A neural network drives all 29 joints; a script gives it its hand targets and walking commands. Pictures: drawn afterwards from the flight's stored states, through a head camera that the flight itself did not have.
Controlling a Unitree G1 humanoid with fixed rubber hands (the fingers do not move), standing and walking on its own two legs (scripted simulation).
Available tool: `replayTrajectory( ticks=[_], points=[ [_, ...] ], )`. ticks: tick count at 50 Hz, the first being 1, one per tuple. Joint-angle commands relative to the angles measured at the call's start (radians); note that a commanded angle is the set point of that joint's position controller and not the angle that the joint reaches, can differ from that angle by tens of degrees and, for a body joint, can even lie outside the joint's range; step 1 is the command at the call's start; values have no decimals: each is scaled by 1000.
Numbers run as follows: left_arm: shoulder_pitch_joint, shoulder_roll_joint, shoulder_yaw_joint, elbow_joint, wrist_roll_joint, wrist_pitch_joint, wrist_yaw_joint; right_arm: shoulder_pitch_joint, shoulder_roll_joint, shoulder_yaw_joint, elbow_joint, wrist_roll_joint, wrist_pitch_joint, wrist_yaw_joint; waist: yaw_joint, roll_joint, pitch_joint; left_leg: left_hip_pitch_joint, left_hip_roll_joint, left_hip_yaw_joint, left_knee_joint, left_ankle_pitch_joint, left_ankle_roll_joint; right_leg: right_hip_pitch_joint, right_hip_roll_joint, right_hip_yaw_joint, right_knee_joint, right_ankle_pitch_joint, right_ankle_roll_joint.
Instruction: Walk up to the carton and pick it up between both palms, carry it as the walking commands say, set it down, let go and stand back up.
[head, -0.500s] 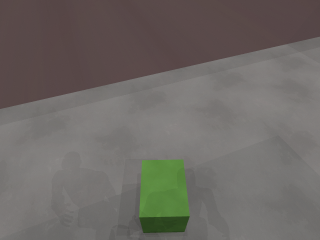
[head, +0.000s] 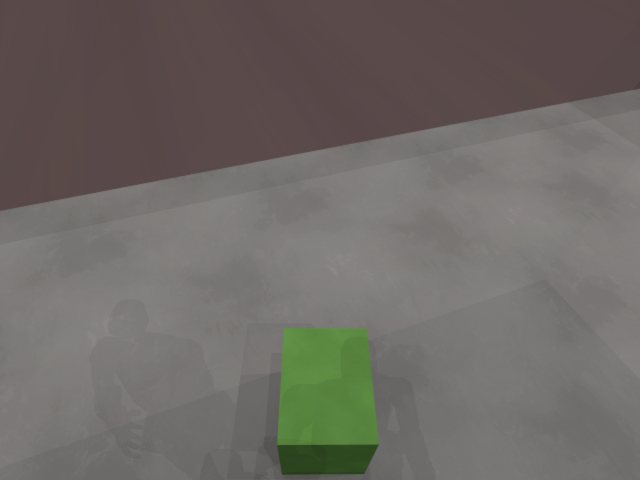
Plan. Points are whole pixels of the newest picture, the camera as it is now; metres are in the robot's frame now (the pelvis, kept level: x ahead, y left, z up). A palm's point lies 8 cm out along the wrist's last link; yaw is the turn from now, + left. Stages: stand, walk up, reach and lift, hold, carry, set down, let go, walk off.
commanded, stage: walk up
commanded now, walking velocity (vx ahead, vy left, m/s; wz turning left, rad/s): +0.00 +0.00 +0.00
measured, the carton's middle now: (324, 401) +0.47 -0.01 -0.63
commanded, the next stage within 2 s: stand in 0.30 s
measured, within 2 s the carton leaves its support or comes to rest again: neither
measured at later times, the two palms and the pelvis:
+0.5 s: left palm out of the picture +0.01 +0.20 -0.15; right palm out of the picture +0.01 -0.24 -0.14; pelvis +0.02 -0.01 +0.00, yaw +1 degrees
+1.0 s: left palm out of the picture +0.16 +0.22 -0.15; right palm out of the picture +0.16 -0.25 -0.16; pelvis -0.02 -0.02 -0.04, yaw +3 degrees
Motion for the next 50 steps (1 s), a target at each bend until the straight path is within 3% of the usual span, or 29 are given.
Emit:
replayTrajectory(
  ticks=[1, 3, 4, 6, 11, 17, 25, 26, 27, 28, 30, 31, 33, 35, 38, 40, 42, 46, 50],
  points=[
    [62, 36, -1, 12, -2, -6, 9, 0, -104, -10, -22, 10, -14, -2, 43, 184, -9, -82, 138, -61, -52, 622, 34, 152, -11, -30, -165, 226, -11],
    [45, 83, 5, 22, 8, -15, 12, 41, -89, -11, -16, 10, -11, -2, 28, 86, -26, -149, 105, -70, -50, 317, -5, 223, -108, 31, -181, 457, -31],
    [38, 71, 1, 36, 6, -12, 8, 89, -71, -11, 7, 15, -2, -6, 17, 25, -31, -135, 86, -69, -76, 225, -7, 214, -117, 47, -158, 467, -59],
    [32, 50, -5, 51, 5, -12, 8, 74, -75, -13, 14, 16, 7, -10, 30, 3, 16, -129, 91, -66, -89, 155, -11, 176, -115, 60, -198, 397, -59],
    [34, 40, -3, 77, 4, -24, 15, 76, -71, -20, 37, 11, 1, -9, 21, 6, -12, -82, 105, -66, -93, 237, -19, 187, -115, 52, -206, 467, -60],
    [34, 24, -5, 89, 3, -23, 13, 52, -70, -27, 51, 6, 3, -7, 10, 17, -4, -76, 112, -69, -114, 190, -22, 166, -103, 52, -227, 395, -57],
    [58, 32, -7, 97, 3, -27, 12, 38, -83, -28, 58, 6, 5, -6, 9, 34, 1, -74, 109, -67, -120, 184, -22, 164, -105, 56, -236, 390, -56],
    [-789, 111, -46, -551, -77, 2, 9, -820, -187, -18, -643, 79, 12, -13, 6, 58, -230, -553, 21, -53, 86, -97, 19, -37, 9, 51, -60, 34, -94],
    [-583, 143, -4, -368, -22, 100, 34, -599, -134, -33, -435, 71, 127, -25, 16, 102, -160, -530, 83, -72, 81, -184, 21, -30, -8, 12, -22, 3, -65],
    [-524, 166, -44, -408, -37, 164, 32, -566, -172, -24, -451, 73, 204, -20, 5, 136, -136, -602, 78, -87, 64, -256, 32, 33, 18, -42, 24, -27, -70],
    [-348, 151, -45, -363, -24, 319, 31, -424, -212, -27, -387, 72, 367, 4, 23, 158, -133, -655, 76, -69, 29, -223, 61, 137, 55, -63, 52, 64, -68],
    [-280, 157, -36, -331, -37, 416, 20, -321, -192, -27, -370, 65, 464, 5, 13, 105, -89, -687, 65, -63, 35, -178, 78, 168, 63, -36, 55, 115, -60],
    [-182, 133, -32, -289, -36, 540, -7, -184, -155, -20, -331, 50, 584, 1, -14, 22, -122, -590, 25, -69, 102, 43, 70, 93, 32, 25, 7, 266, -67],
    [-114, 114, -35, -317, -40, 593, -43, -122, -105, -26, -364, 57, 628, 9, -15, -9, -215, -439, -9, -86, 123, 252, 58, 118, 34, 49, -22, 449, -67],
    [-163, 93, 0, -443, 16, 534, -76, -189, -95, -79, -507, 5, 565, 23, 5, 13, -292, -420, -35, -102, 134, 381, 43, 118, 44, 62, -6, 574, -57],
    [-222, 82, 31, -516, 36, 489, -83, -269, -114, -98, -604, -21, 516, 35, 19, 24, -337, -480, -36, -103, 166, 387, 27, 100, 42, 66, 32, 584, -49],
    [-261, 96, 61, -563, 55, 442, -81, -319, -121, -107, -659, -41, 471, 43, 19, 31, -361, -547, -38, -103, 209, 353, 14, 55, 41, 63, 80, 546, -36],
    [-312, 111, 113, -591, 70, 377, -78, -364, -86, -136, -647, -33, 421, 48, -18, 46, -409, -647, -48, -93, 297, 226, 1, -42, 47, 41, 178, 404, -8],
    [-369, 103, 110, -619, 45, 398, -66, -425, -99, -136, -658, -1, 443, 44, -22, 66, -442, -706, -53, -79, 344, 131, -8, -103, 49, 23, 239, 289, -2]
  ],
)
